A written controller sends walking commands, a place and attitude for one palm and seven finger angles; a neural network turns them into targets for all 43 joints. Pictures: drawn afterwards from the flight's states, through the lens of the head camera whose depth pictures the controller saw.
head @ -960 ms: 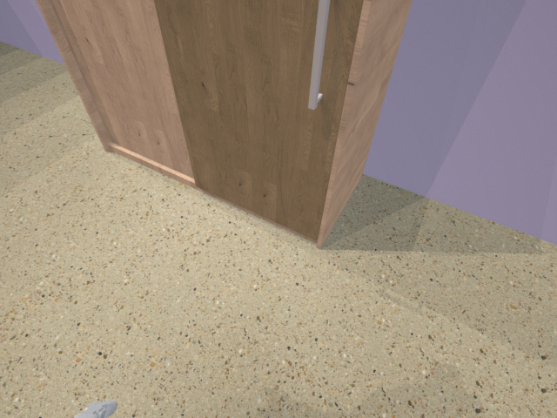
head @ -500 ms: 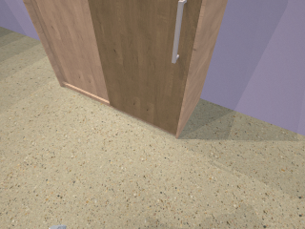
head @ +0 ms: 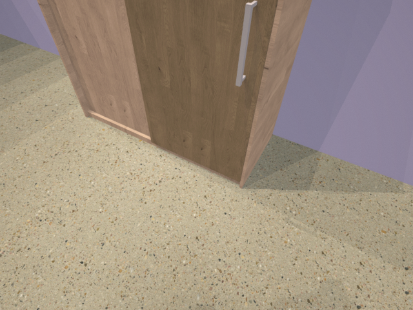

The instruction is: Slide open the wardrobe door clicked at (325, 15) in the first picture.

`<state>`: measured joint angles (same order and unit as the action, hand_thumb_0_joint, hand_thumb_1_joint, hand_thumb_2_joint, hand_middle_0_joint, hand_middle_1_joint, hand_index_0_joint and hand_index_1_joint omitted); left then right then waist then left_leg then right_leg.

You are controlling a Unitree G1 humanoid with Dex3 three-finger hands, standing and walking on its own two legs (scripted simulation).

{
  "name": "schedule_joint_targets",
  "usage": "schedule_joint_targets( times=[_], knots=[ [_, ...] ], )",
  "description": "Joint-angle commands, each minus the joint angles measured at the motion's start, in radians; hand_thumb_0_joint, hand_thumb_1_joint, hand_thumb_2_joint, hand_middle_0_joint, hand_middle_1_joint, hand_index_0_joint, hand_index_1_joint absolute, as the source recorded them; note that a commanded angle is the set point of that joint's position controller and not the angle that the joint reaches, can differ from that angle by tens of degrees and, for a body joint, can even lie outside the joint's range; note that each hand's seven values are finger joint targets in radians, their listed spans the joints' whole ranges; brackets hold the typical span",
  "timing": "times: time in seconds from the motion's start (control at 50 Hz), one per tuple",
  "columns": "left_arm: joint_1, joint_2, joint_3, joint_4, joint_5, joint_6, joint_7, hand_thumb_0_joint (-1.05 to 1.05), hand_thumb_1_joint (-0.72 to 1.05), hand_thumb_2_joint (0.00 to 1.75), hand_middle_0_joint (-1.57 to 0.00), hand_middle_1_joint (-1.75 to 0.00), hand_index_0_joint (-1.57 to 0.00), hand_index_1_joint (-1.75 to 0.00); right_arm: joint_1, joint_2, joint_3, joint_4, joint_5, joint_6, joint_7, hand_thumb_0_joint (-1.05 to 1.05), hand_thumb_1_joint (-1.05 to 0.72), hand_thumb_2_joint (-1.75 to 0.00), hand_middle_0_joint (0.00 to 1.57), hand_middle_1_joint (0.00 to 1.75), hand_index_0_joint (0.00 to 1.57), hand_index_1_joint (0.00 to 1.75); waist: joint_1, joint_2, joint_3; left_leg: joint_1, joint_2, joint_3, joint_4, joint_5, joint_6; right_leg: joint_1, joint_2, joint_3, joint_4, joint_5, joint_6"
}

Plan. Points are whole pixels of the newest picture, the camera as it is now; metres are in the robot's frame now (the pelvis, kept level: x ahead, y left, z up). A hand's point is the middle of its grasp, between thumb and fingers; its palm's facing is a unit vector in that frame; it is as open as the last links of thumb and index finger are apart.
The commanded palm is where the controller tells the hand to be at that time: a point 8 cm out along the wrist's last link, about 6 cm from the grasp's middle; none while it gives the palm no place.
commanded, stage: look at it before walking up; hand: right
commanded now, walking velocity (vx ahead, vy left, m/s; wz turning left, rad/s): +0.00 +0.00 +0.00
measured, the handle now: (245, 46) +0.95 -0.08 +0.08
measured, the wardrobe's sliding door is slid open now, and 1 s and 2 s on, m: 0.00 0.00 0.00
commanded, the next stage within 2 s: walk to a spot facing it in 0.48 s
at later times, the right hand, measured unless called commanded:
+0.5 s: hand out of the picture +0.07 -0.25 -0.15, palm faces -0.03 +0.94 -0.33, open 7.4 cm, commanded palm none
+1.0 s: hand out of the picture +0.06 -0.18 -0.18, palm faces -0.14 +0.95 -0.27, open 7.4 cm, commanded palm none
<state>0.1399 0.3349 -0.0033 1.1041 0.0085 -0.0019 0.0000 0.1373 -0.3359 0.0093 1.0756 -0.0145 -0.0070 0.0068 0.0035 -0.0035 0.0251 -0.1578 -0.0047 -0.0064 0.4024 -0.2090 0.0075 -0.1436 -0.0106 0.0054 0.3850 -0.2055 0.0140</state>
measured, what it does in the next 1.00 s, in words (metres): stands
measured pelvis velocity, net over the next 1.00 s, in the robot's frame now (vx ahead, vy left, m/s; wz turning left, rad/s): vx -0.02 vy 0.02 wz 0.17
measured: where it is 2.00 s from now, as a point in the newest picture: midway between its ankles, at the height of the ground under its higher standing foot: outside the picture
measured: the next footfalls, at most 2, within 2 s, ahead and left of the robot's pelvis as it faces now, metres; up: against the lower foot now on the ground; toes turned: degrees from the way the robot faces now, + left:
right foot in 1.40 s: +0.03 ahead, -0.13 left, +0.00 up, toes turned +24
left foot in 1.88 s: +0.04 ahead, +0.23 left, +0.00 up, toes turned +49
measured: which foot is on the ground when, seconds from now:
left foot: down 0.00-1.00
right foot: down 0.00-0.96, up 0.98-1.00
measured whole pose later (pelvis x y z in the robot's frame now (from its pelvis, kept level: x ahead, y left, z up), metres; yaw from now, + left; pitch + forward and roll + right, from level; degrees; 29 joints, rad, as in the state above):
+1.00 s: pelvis -0.02 +0.02 -0.03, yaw +10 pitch -2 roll -1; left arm 0.17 0.24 0.04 0.97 0.01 0.05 0.02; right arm 0.25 -0.22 -0.03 0.94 -0.03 0.04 0.02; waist -0.02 -0.03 0.09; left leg -0.35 -0.05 -0.01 0.72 -0.33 0.05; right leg -0.34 -0.08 -0.08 0.84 -0.45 0.04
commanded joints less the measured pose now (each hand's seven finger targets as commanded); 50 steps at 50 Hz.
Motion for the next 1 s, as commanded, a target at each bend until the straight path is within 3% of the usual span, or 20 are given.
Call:
schedule_joint_targets(
  times=[0.0, 0.32, 0.46, 0.6, 0.66, 0.74, 0.8, 0.82, 0.86, 0.88, 0.9, 0.92, 0.94, 0.96, 0.98],
  knots=[
    [-0.052, 0.2, 0.038, -0.059, 0.002, -0.03, 0.013, 0.0, 0.9, 0.9, -0.2, -0.3, -0.2, -0.3, -0.043, -0.208, -0.044, -0.068, 0.004, -0.02, -0.018, 0.0, -0.9, -0.9, 0.2, 0.3, 0.2, 0.3, -0.003, 0.005, -0.031, -0.017, 0.116, -0.119, -0.093, 0.048, 0.026, -0.008, -0.1, 0.089, -0.072, 0.074, -0.036],
    [-0.054, 0.201, 0.038, -0.058, -0.002, -0.032, 0.015, 0.0, 0.9, 0.9, -0.2, -0.3, -0.2, -0.3, -0.029, -0.205, -0.045, -0.061, 0.003, -0.022, -0.02, 0.0, -0.9, -0.9, 0.2, 0.3, 0.2, 0.3, -0.005, 0.004, -0.048, 0.007, 0.119, -0.107, -0.089, 0.118, 0.024, 0.013, -0.108, 0.09, -0.075, 0.122, -0.038],
    [-0.055, 0.203, 0.038, -0.056, 0.0, -0.03, 0.013, 0.0, 0.9, 0.9, -0.2, -0.3, -0.2, -0.3, -0.027, -0.204, -0.044, -0.057, 0.003, -0.022, -0.018, 0.0, -0.9, -0.9, 0.2, 0.3, 0.2, 0.3, -0.002, 0.008, -0.046, -0.002, 0.119, -0.111, -0.102, 0.08, 0.022, 0.017, -0.104, 0.092, -0.082, 0.094, -0.036],
    [-0.049, 0.204, 0.04, -0.057, 0.001, -0.031, 0.018, 0.0, 0.9, 0.9, -0.2, -0.3, -0.2, -0.3, -0.032, -0.205, -0.048, -0.063, 0.003, -0.017, -0.017, 0.0, -0.9, -0.9, 0.2, 0.3, 0.2, 0.3, 0.0, 0.007, -0.04, -0.016, 0.112, -0.122, -0.084, 0.153, 0.026, 0.035, -0.112, 0.074, -0.066, 0.125, -0.033],
    [0.017, 0.088, 0.028, -0.065, 0.003, -0.009, 0.024, 0.0, 0.9, 0.9, -0.2, -0.3, -0.2, -0.3, 0.028, -0.102, -0.037, -0.073, 0.002, 0.017, -0.022, 0.0, -0.9, -0.9, 0.2, 0.3, 0.2, 0.3, 0.004, 0.006, -0.034, -0.065, 0.105, -0.14, -0.022, 0.193, 0.014, 0.017, -0.118, 0.024, -0.009, 0.105, -0.016],
    [0.029, 0.108, 0.056, -0.125, 0.004, 0.007, 0.031, 0.0, 0.9, 0.9, -0.2, -0.3, -0.2, -0.3, 0.057, -0.099, -0.055, -0.129, -0.004, 0.038, -0.014, 0.0, -0.9, -0.9, 0.2, 0.3, 0.2, 0.3, 0.003, -0.014, -0.028, -0.16, 0.065, -0.149, 0.081, 0.174, 0.013, 0.002, -0.158, 0.024, 0.026, 0.046, -0.035],
    [0.024, 0.124, 0.074, -0.165, 0.005, 0.008, 0.034, 0.0, 0.9, 0.9, -0.2, -0.3, -0.2, -0.3, 0.073, -0.077, -0.065, -0.167, -0.006, 0.043, -0.006, 0.0, -0.9, -0.9, 0.2, 0.3, 0.2, 0.3, -0.001, -0.084, -0.042, -0.205, 0.017, -0.106, 0.223, 0.134, 0.002, -0.014, -0.226, 0.055, 0.01, 0.047, -0.071],
    [0.015, 0.129, 0.082, -0.177, 0.004, 0.007, 0.033, 0.0, 0.9, 0.9, -0.2, -0.3, -0.2, -0.3, 0.087, -0.067, -0.067, -0.175, -0.006, 0.046, -0.003, 0.0, -0.9, -0.9, 0.2, 0.3, 0.2, 0.3, -0.009, -0.124, -0.042, -0.208, 0.003, -0.081, 0.302, 0.063, -0.003, -0.037, -0.267, 0.072, 0.003, 0.073, -0.098],
    [-0.012, 0.125, 0.088, -0.2, 0.007, 0.004, 0.032, 0.0, 0.9, 0.9, -0.2, -0.3, -0.2, -0.3, 0.116, -0.036, -0.077, -0.19, -0.006, 0.052, 0.003, 0.0, -0.9, -0.9, 0.2, 0.3, 0.2, 0.3, -0.028, -0.183, -0.03, -0.188, 0.003, -0.011, 0.421, -0.211, -0.019, -0.095, -0.338, 0.074, -0.003, 0.157, -0.151],
    [-0.039, 0.119, 0.092, -0.213, 0.009, 0.005, 0.031, 0.0, 0.9, 0.9, -0.2, -0.3, -0.2, -0.3, 0.15, -0.028, -0.082, -0.19, -0.005, 0.052, 0.005, 0.0, -0.9, -0.9, 0.2, 0.3, 0.2, 0.3, -0.049, -0.176, -0.023, -0.146, 0.026, -0.01, 0.395, -0.222, -0.017, -0.134, -0.34, 0.046, 0.039, 0.17, -0.148],
    [-0.053, 0.111, 0.092, -0.223, 0.01, 0.007, 0.03, 0.0, 0.9, 0.9, -0.2, -0.3, -0.2, -0.3, 0.198, -0.025, -0.088, -0.184, -0.007, 0.046, 0.008, 0.0, -0.9, -0.9, 0.2, 0.3, 0.2, 0.3, -0.073, -0.122, -0.029, -0.079, 0.031, -0.013, 0.28, -0.145, -0.011, -0.166, -0.301, -0.006, 0.151, 0.169, -0.113],
    [-0.049, 0.082, 0.092, -0.234, 0.006, 0.017, 0.028, 0.0, 0.9, 0.9, -0.2, -0.3, -0.2, -0.3, 0.241, -0.079, -0.101, -0.18, -0.017, 0.032, 0.004, 0.0, -0.9, -0.9, 0.2, 0.3, 0.2, 0.3, -0.092, 0.095, -0.033, -0.034, 0.106, -0.17, 0.067, 0.099, 0.021, -0.24, -0.177, -0.108, 0.406, 0.026, -0.026],
    [-0.034, -0.008, 0.077, -0.271, 0.001, 0.02, 0.022, 0.0, 0.9, 0.9, -0.2, -0.3, -0.2, -0.3, 0.246, -0.179, -0.119, -0.19, -0.023, 0.019, -0.012, 0.0, -0.9, -0.9, 0.2, 0.3, 0.2, 0.3, -0.073, 0.381, -0.014, -0.008, 0.348, -0.564, -0.093, 0.324, 0.116, -0.454, -0.012, -0.128, 0.666, -0.374, 0.043],
    [-0.052, 0.028, 0.079, -0.269, 0.001, 0.031, 0.029, 0.0, 0.9, 0.9, -0.2, -0.3, -0.2, -0.3, 0.259, -0.16, -0.118, -0.195, -0.006, 0.022, -0.025, 0.0, -0.9, -0.9, 0.2, 0.3, 0.2, 0.3, -0.089, 0.304, -0.045, -0.064, 0.335, -0.591, -0.149, 0.233, 0.147, -0.404, -0.028, 0.034, 0.739, -0.365, 0.027],
    [-0.062, 0.022, 0.087, -0.263, -0.002, 0.029, 0.027, 0.0, 0.9, 0.9, -0.2, -0.3, -0.2, -0.3, 0.187, -0.135, -0.116, -0.209, -0.008, 0.026, -0.026, 0.0, -0.9, -0.9, 0.2, 0.3, 0.2, 0.3, -0.053, 0.208, -0.002, -0.086, 0.307, -0.565, -0.135, 0.127, 0.185, -0.429, -0.042, 0.05, 0.787, -0.302, 0.024]
  ],
)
